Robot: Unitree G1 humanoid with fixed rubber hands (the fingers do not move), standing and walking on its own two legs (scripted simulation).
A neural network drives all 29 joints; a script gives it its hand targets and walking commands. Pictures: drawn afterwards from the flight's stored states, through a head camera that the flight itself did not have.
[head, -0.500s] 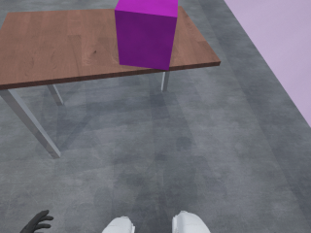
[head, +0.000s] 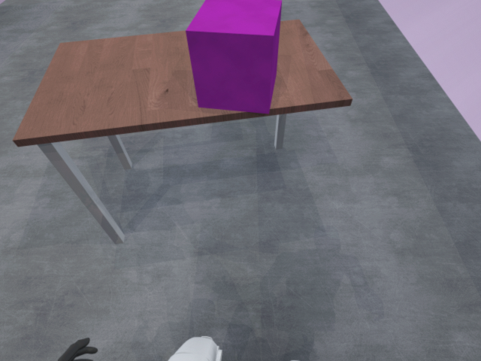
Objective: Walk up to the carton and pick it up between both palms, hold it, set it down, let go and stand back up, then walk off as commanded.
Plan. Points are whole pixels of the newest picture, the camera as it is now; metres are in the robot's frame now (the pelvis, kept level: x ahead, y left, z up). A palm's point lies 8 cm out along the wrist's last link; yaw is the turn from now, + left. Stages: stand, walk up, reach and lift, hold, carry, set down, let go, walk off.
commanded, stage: walk up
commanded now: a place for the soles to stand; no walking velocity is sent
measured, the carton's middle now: (238, 56) +0.86 +0.03 +0.04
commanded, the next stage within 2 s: none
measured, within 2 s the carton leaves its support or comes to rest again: neither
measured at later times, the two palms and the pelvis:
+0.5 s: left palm out of the picture +0.12 +0.38 -0.12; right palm out of the picture +0.12 -0.27 -0.07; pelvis +0.04 +0.06 -0.01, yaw +5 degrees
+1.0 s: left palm out of the picture +0.10 +0.33 -0.10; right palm out of the picture +0.14 -0.30 -0.10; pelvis +0.03 +0.01 -0.01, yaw +9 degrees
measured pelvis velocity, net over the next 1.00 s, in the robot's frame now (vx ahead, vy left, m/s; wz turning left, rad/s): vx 0.03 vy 0.01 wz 0.15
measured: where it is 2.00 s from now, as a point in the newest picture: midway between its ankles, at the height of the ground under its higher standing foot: outside the picture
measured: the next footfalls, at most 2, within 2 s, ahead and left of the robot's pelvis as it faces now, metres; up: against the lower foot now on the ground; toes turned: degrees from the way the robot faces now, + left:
left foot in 0.20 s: +0.10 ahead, +0.17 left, +0.00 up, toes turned -2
right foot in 0.66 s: +0.12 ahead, -0.09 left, +0.00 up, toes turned +5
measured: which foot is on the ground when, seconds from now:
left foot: up 0.00-0.18, down 0.20-0.66, up 0.68-1.00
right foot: down 0.00-0.22, up 0.24-0.64, down 0.66-1.00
